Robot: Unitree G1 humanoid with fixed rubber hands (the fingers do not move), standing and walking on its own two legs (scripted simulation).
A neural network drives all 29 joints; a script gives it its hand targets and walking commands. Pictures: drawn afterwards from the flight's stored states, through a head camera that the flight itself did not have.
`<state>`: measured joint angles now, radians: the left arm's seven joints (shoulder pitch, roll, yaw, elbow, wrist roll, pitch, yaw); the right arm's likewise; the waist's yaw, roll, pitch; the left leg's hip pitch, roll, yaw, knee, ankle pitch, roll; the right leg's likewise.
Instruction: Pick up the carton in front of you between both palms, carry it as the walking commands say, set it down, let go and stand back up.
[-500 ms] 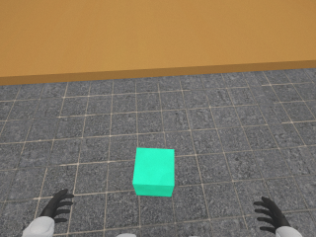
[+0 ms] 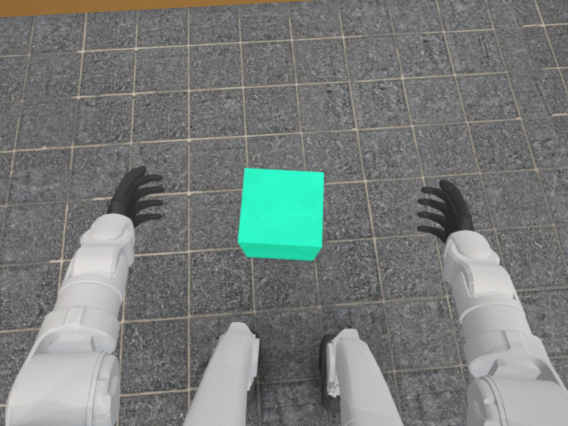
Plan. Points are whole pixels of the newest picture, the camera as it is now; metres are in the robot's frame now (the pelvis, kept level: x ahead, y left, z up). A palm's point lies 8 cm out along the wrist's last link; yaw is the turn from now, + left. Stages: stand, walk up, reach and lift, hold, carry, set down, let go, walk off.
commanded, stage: reach and lift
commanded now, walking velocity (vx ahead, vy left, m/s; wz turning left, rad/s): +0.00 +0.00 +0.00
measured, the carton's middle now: (281, 218) +0.52 +0.04 -0.57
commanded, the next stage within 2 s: none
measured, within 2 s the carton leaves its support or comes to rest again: neither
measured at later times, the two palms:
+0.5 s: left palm (176, 143) +0.53 +0.22 -0.15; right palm (391, 156) +0.53 -0.16 -0.15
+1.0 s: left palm (203, 199) +0.51 +0.23 -0.39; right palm (362, 205) +0.51 -0.16 -0.39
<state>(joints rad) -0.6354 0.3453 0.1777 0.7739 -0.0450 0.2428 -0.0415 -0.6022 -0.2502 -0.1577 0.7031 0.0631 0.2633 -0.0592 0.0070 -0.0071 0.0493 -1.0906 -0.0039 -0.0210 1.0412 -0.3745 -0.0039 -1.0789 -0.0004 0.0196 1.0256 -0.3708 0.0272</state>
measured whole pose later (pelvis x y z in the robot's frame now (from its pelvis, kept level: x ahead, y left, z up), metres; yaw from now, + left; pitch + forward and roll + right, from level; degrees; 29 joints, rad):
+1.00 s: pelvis -0.04 -0.01 -0.24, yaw -1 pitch +48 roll -2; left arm -1.39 0.43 0.19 1.02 -0.12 0.12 0.03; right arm -1.34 -0.27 -0.20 0.90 0.12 0.15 -0.17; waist 0.01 -0.02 0.13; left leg -2.18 -0.05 -0.08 1.89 -0.55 -0.05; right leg -2.16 0.07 0.05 1.88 -0.56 0.06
